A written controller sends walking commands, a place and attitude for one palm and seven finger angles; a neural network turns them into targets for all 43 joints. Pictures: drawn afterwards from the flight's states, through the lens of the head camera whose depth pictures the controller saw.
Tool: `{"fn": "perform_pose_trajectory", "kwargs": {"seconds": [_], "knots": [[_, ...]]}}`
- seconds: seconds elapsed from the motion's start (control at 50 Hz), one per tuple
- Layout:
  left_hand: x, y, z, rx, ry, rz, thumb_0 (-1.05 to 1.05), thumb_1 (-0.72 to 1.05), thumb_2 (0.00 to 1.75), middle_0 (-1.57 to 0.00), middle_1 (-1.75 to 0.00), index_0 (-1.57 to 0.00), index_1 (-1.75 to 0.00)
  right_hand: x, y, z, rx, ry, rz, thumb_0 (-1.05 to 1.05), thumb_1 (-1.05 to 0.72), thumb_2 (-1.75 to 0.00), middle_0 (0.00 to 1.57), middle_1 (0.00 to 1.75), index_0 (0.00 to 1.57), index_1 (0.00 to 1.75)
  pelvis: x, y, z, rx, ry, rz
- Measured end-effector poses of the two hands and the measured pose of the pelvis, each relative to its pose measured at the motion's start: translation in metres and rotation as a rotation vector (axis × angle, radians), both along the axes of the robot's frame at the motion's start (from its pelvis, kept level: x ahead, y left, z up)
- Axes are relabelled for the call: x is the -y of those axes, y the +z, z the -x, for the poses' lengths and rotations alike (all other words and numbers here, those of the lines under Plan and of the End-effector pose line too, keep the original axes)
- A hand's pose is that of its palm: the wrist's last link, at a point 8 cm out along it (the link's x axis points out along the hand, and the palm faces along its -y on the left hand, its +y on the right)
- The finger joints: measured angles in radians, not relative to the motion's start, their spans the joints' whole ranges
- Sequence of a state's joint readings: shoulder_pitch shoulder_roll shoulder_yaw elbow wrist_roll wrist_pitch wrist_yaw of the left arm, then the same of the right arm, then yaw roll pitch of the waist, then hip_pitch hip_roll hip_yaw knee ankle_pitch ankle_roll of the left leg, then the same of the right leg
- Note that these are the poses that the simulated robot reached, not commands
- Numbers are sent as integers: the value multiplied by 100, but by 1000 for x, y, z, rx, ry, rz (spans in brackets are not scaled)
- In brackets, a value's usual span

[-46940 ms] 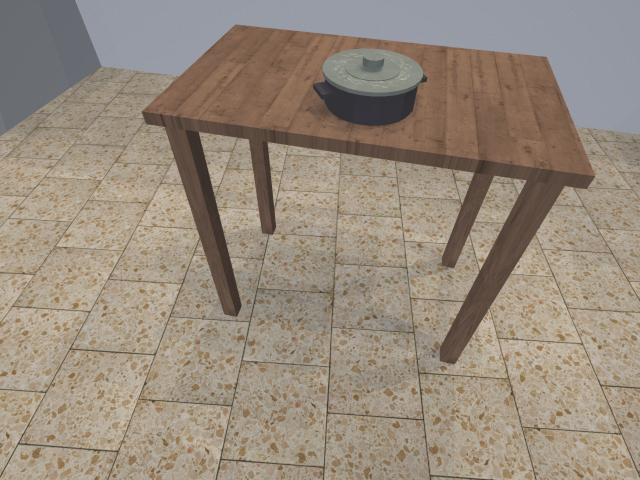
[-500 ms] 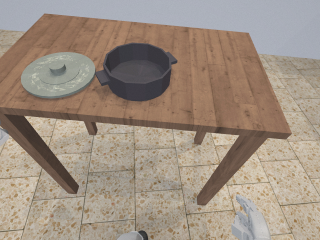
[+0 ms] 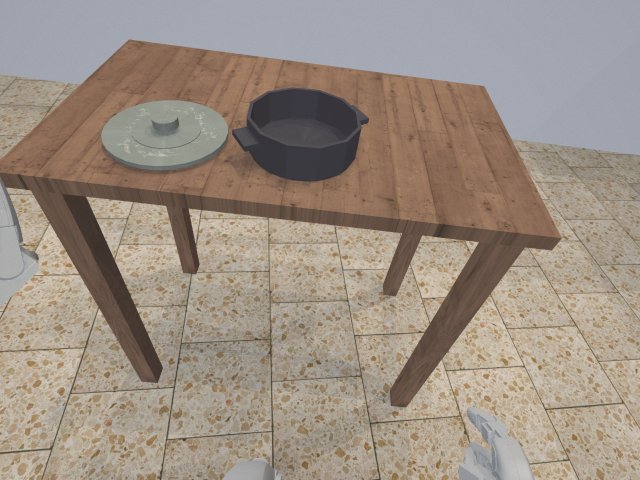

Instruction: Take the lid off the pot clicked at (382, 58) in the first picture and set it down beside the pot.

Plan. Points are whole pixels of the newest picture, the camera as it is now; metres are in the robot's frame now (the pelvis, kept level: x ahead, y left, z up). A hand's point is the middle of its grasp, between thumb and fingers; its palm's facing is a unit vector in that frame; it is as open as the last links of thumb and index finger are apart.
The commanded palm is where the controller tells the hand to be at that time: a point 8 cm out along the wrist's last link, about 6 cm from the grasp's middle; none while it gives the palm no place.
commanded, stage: step back with the hand held close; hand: left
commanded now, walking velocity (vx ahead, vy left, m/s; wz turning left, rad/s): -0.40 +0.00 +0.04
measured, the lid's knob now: (165, 120) +0.63 +0.32 +0.10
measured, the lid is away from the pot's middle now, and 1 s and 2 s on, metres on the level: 0.24 0.24 0.24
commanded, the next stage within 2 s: stop stepping back and stand still in 0.10 s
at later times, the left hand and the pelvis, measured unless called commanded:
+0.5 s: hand out of the picture +0.02 +0.28 +0.32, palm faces +0.55 -0.79 -0.26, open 7.4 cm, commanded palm -0.02 +0.32 +0.29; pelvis -0.15 +0.05 -0.01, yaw +0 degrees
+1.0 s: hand out of the picture -0.01 +0.32 +0.31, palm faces +0.61 -0.76 -0.22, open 7.4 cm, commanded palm none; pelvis -0.21 +0.06 +0.00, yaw +3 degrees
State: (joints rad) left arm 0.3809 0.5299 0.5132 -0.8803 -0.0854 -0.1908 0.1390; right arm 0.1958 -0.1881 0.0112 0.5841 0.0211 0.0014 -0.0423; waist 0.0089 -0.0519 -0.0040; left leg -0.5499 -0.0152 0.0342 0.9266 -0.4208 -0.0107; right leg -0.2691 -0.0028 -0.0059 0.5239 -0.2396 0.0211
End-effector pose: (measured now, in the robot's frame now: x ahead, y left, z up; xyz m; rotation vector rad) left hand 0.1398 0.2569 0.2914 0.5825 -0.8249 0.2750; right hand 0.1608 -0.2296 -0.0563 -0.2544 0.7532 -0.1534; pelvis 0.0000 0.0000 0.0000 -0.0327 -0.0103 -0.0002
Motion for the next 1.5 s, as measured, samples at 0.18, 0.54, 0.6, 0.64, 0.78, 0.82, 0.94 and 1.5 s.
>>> {"fn": "perform_pose_trajectory", "kwargs": {"seconds": [0.18,0.54,0.6,0.64,0.78,0.82,0.94,1.5], "knots": [[-43,4,29,80,25,54,0,89,90,-21,-30,-21,-30,-22,-3,58,24,-28,0,1,-90,-90,20,30,20,30,-24,-3,64,-3,11,22],[-79,25,152,206,98,123,0,88,90,-21,-30,-21,-30,-32,-15,191,-4,-78,-2,1,-90,-90,20,30,20,30,-46,-4,160,44,7,29],[-90,15,143,87,132,228,0,89,90,-20,-30,-20,-30,-41,-5,203,31,-81,-63,2,-90,-90,20,30,20,30,-43,6,173,41,30,30],[-79,1,147,-35,122,214,0,90,90,-20,-30,-20,-30,-46,2,207,58,-67,-89,2,-90,-90,20,30,20,30,-40,11,179,29,35,19],[-31,-9,215,-98,-20,-10,1,89,90,-21,-30,-21,-30,-41,0,217,20,-12,-14,1,-90,-90,20,30,20,30,-39,3,201,17,6,-28],[-41,5,226,10,15,-4,1,88,90,-22,-30,-22,-30,-40,-1,220,-9,-14,14,1,-90,-90,20,30,20,30,-43,6,202,12,6,-35],[-90,24,215,190,155,104,0,89,90,-21,-30,-21,-30,-46,-10,216,62,-26,3,1,-90,-90,20,30,20,30,-58,-5,213,34,47,-23],[-20,-421,393,-2243,637,812,-1,97,90,-20,-30,-20,-30,-36,-73,337,-782,-101,-35,1,-91,-90,20,30,19,30,-46,2,146,-32,130,-24]]}}
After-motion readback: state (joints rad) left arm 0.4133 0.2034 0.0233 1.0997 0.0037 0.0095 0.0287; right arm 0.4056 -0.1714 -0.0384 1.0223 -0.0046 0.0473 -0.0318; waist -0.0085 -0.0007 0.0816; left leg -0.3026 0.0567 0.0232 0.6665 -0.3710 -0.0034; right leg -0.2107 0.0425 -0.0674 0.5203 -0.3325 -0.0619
